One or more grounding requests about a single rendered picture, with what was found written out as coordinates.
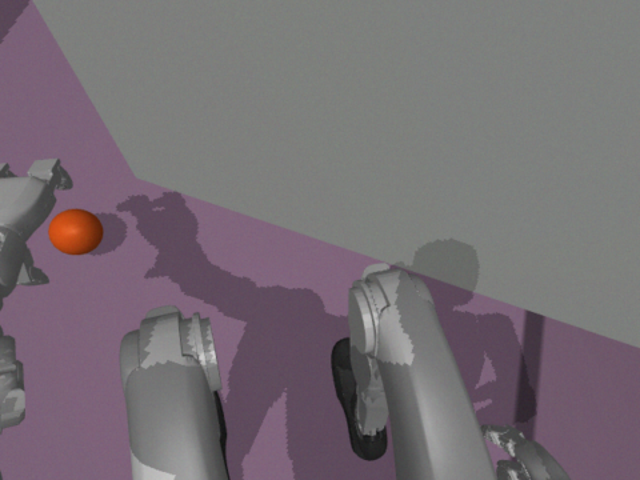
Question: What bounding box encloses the right robot hand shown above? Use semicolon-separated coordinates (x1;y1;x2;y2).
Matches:
480;424;571;480

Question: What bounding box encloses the ball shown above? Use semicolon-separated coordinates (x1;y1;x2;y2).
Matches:
48;209;103;255

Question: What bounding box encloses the left robot hand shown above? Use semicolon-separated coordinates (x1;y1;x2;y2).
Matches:
0;158;73;286

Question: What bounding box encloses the right robot foot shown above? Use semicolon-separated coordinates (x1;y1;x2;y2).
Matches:
331;337;387;461

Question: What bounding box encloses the left robot arm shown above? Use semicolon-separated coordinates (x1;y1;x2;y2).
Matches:
0;226;27;480

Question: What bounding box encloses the left robot foot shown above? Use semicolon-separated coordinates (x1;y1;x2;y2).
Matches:
214;391;230;480

